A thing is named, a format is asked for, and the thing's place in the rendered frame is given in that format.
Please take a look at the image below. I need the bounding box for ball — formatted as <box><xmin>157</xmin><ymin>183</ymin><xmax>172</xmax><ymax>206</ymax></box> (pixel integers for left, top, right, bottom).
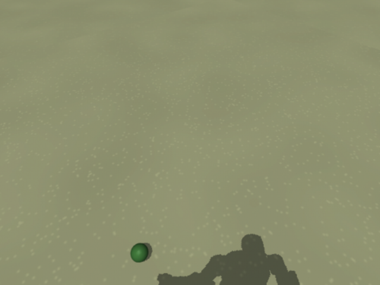
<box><xmin>131</xmin><ymin>243</ymin><xmax>148</xmax><ymax>262</ymax></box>

